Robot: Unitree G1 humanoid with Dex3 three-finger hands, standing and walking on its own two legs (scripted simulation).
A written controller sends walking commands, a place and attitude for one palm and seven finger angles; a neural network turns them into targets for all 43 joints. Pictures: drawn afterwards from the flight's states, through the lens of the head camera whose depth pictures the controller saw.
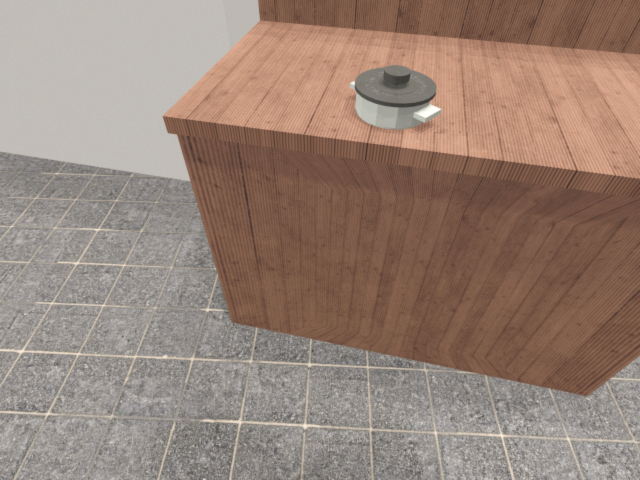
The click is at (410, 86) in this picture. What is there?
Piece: lid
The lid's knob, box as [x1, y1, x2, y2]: [383, 65, 410, 83]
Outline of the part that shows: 384,69 383,77 385,80 389,82 404,83 409,78 410,70 406,67 399,65 387,66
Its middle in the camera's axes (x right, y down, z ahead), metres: +0.15 -0.32 +0.77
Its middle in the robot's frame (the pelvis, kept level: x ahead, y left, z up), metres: +0.81 -0.11 +0.15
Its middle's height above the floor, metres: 0.93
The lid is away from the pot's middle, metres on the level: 0.00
